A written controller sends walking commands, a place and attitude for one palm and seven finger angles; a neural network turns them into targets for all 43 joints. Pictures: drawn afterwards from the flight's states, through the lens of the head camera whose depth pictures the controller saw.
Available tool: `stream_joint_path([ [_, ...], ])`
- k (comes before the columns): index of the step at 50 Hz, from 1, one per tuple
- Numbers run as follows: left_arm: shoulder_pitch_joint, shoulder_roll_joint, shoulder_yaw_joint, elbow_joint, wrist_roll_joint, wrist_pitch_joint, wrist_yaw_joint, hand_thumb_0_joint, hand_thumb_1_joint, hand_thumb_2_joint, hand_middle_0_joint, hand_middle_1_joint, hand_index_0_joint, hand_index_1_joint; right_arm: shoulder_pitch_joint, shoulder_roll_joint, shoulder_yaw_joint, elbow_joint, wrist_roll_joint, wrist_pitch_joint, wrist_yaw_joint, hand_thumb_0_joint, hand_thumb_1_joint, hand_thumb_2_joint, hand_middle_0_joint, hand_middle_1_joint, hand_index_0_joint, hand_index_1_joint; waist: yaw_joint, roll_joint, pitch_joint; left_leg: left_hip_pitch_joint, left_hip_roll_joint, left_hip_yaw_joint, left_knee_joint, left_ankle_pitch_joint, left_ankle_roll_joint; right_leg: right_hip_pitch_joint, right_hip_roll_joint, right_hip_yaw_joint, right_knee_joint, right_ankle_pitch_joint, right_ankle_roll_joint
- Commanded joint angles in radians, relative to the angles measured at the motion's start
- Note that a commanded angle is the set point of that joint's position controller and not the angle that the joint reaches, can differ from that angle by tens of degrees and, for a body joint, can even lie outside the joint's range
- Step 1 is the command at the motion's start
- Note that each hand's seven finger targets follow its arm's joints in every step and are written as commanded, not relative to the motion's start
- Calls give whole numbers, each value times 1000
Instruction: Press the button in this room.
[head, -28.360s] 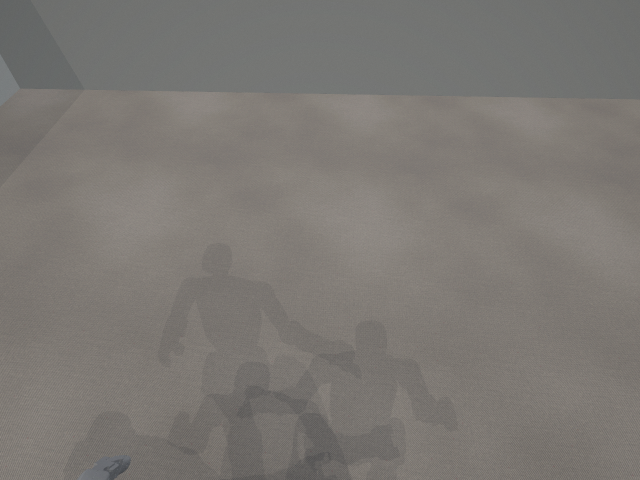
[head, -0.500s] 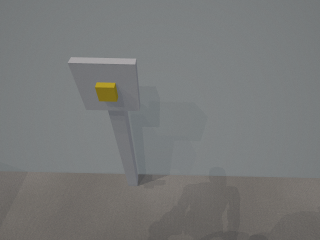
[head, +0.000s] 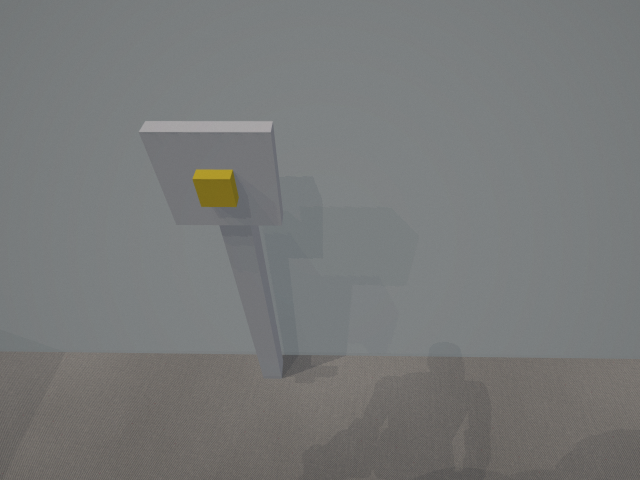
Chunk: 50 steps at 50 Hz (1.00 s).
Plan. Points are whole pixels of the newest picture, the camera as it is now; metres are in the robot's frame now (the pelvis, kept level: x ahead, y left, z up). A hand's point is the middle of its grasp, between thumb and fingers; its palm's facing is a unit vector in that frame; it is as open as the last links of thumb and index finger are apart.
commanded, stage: raise the hand and make a fist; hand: left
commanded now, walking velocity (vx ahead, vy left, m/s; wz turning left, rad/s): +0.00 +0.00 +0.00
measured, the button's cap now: (217, 187) +0.52 +0.20 +0.08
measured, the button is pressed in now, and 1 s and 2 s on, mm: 0 0 0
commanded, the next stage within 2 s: none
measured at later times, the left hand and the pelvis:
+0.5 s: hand (206, 467) +0.15 +0.15 -0.05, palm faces +0.04 -1.00 +0.03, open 5.4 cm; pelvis -0.02 -0.02 -0.06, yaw +1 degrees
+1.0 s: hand (159, 428) +0.18 +0.20 +0.01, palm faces +0.14 -0.99 -0.08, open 3.1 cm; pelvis -0.02 -0.01 -0.06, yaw +2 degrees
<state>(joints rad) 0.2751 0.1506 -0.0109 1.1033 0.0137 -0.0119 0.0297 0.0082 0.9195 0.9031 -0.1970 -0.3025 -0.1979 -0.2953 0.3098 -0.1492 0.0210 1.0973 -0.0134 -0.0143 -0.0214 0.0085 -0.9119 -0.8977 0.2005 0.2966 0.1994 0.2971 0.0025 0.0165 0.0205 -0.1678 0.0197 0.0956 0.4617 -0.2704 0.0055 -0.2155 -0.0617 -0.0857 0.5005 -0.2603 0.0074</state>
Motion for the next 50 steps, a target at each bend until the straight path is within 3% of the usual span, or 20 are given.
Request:
stream_joint_path([
  [1,64,94,18,-22,-3,-17,5,0,900,900,-200,-300,-200,-300,50,-80,-18,-19,-2,-18,-2,0,-900,-900,200,300,200,300,3,-24,43,-56,85,-92,-106,109,23,11,-57,90,-101,101,-39],
  [3,65,91,16,-18,-3,-17,5,0,900,900,-200,-300,-200,-300,49,-80,-18,-12,-1,-17,-2,0,-900,-900,200,300,200,300,3,-14,51,-55,86,-91,-106,108,22,7,-55,88,-105,100,-39],
  [4,144,130,22,17,7,-25,44,0,900,900,-200,-300,-200,-300,-56,-127,-35,-79,10,-20,3,0,-900,-900,200,300,200,300,39,-147,69,-128,107,-62,105,154,-10,8,-116,153,-98,529,-22],
  [5,-623,338,137,-1543,-205,-257,34,0,900,900,-228,-330,-228,-330,-46,-290,-51,-420,59,-176,-46,0,-900,-900,200,300,200,300,-95,99,-438,137,-11,-68,-32,221,25,111,-9,87,-21,368,-34],
  [6,-185,287,137,-1278,-118,-196,83,0,900,900,-255,-360,-255,-360,-140,-193,-23,-362,52,-261,-79,0,-900,-900,200,300,200,300,6,251,-391,147,6,-46,-54,323,29,84,38,62,17,198,-58],
  [7,-146,182,88,-1167,-144,-143,135,0,900,900,-282,-390,-282,-390,-133,-203,-45,-293,54,-281,-81,0,-900,-900,200,300,200,300,-27,223,-288,44,16,-49,-33,221,-1,22,37,18,13,107,-43],
  [8,135,-12,-12,-989,-144,-40,135,0,900,900,-310,-420,-310,-420,-94,-160,-48,-290,71,-281,-67,0,-900,-900,200,300,200,300,-28,155,-167,-28,21,-72,-45,151,3,-37,34,2,-1,70,-33],
  [9,11,-23,-46,-1191,-190,-54,108,0,900,900,-337,-450,-337,-450,-125,-186,-45,-372,85,-298,-66,0,-900,-900,200,300,200,300,-34,110,-46,-77,15,-98,-45,85,3,-66,28,-7,-10,45,-25],
  [12,76,29,41,-1112,-172,-186,63,0,900,900,-420,-540,-420,-540,-129,-221,-76,-449,51,-335,-68,0,-900,-900,200,300,200,300,-62,-151,33,-212,-22,-101,64,-54,15,-242,40,-18,-2,-146,-10],
  [14,247,-16,78,-937,-192,-297,-17,0,900,900,-475,-600,-475,-600,-146,-212,-95,-499,33,-336,-48,0,-900,-900,200,300,200,300,-4,-330,55,-353,-28,-92,159,-89,0,-339,44,-14,66,-258,-6],
  [16,408,-8,132,-922,-233,-434,-132,0,900,900,-530,-660,-530,-660,-170,-208,-116,-553,25,-332,-15,0,-900,-900,200,300,200,300,52,-355,-33,-442,-38,-78,247,-58,-10,-324,44,10,153,-202,-12],
  [17,482,31,188,-902,-245,-487,-196,0,900,900,-558,-690,-558,-690,-174,-211,-128,-580,29,-321,9,0,-900,-900,200,300,200,300,85,-267,-84,-453,-49,-64,282,-8,-20,-275,41,27,203,-104,-26],
  [21,415,139,275,-1035,-252,-588,-341,0,900,900,-668,-810,-668,-810,-233,-206,-133,-696,35,-285,33,0,-900,-900,200,300,200,300,96,-38,-240,-530,-62,-23,403,67,-10,-253,18,68,344,126,-33],
  [26,178,155,271,-1434,-274,-614,-258,0,900,900,-805,-960,-805,-960,-173,-171,-121,-735,27,-255,12,0,-900,-900,200,300,200,300,32,153,-351,-464,-31,-52,465,84,10,-339,39,83,382,86,-31],
  [32,-18,97,89,-1464,-272,-676,-318,0,900,900,-970,-1140,-970,-1140,-126,-205,-83,-673,29,-288,-18,0,-900,-900,200,300,200,300,-112,21,-242,-548,3,-122,562,-55,29,-533,63,89,377,-113,-26],
  [35,72,166,152,-1323,-278,-534,-391,0,900,900,-1053,-1230,-1053,-1230,-129,-221,-85,-685,52,-287,-36,0,-900,-900,200,300,200,300,-78,-54,-268,-597,-4,-117,533,-116,27,-466,51,116,314,-215,-14],
  [38,217,204,246,-1279,-306,-337,-411,0,900,900,-1135,-1320,-1135,-1320,-164,-209,-82,-738,72,-255,-42,0,-900,-900,200,300,200,300,10,-44,-346,-567,-24,-102,459,-73,24,-318,33,118,275,-199,-8],
  [42,270,204,355,-1414,-356,-243,-293,0,900,900,-1245,-1440,-1245,-1440,-213,-157,-73,-759,65,-226,-51,0,-900,-900,200,300,200,300,74,-55,-381,-499,-22,-107,397,34,13,-207,37,68,296,-48,-8],
  [46,222,165,304,-1485,-308,-348,-179,0,900,900,-1300,-1500,-1300,-1500,-149,-155,-73,-726,48,-238,-37,0,-900,-900,200,300,200,300,32,-11,-271,-466,-9,-109,357,46,7,-309,61,7,318,-15,-16],
  [50,164,139,191,-1437,-260,-431,-215,0,900,900,-1300,-1500,-1300,-1500,-109,-196,-71,-708,44,-266,-28,0,-900,-900,200,300,200,300,-33,0,-197,-465,-7,-114,360,-64,12,-409,61,12,295,-150,-16],
])
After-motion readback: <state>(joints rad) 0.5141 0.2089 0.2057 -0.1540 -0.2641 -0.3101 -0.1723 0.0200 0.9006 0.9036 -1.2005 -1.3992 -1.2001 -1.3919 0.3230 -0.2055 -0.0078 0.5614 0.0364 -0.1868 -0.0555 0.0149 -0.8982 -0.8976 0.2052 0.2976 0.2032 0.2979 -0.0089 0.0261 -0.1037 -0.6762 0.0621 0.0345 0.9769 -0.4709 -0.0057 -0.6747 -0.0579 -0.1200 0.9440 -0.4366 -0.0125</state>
